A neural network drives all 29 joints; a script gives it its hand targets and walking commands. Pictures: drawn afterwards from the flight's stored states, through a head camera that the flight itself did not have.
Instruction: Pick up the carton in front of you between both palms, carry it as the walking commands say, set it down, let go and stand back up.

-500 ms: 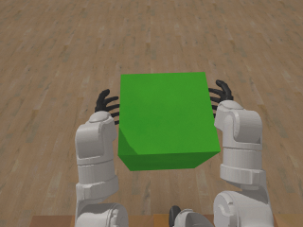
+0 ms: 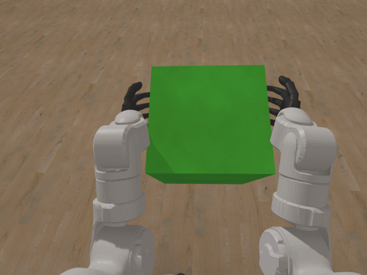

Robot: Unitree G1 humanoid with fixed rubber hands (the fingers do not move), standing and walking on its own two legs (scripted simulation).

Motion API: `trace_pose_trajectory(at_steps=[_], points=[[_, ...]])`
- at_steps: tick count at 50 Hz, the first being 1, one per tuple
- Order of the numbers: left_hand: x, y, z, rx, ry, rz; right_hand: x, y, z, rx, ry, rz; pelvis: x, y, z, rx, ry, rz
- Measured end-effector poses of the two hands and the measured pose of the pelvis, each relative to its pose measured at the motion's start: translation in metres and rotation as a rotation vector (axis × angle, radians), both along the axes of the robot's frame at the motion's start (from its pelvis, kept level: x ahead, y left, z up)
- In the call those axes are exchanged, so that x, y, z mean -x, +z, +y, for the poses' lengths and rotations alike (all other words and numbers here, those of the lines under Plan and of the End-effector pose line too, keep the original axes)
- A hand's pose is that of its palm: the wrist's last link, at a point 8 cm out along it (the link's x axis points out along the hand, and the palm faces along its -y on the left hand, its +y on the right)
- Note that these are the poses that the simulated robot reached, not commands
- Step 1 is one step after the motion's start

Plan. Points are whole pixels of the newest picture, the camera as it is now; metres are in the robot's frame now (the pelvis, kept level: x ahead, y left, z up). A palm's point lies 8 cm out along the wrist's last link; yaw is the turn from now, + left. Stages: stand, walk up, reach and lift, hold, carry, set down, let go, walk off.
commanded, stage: carry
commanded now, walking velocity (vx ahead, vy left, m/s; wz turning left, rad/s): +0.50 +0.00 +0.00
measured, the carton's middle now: (204, 135) +0.39 +0.02 +0.09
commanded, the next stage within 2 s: none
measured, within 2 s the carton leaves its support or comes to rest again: neither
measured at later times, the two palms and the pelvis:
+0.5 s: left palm (166, 72) +0.65 +0.15 +0.08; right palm (256, 71) +0.67 -0.14 +0.09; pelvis +0.31 +0.01 -0.02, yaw +2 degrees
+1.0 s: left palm (160, 32) +0.90 +0.20 +0.10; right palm (234, 29) +0.91 -0.08 +0.11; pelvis +0.62 +0.06 -0.01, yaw +1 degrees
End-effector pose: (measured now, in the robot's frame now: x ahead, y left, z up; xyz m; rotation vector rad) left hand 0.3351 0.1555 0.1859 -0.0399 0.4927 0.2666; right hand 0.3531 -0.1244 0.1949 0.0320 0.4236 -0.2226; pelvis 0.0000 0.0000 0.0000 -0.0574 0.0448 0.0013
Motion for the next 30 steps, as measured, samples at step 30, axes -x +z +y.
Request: trace_pose_trajectory(at_steps=[30], points=[[-0.36, -0.109, -0.002, 0.023, 0.073, 0.263, -0.374, -0.114, -0.002, -0.045, 0.013, 0.268, -0.361, -0.007, -0.001, -0.064, 0.049, 0.044]])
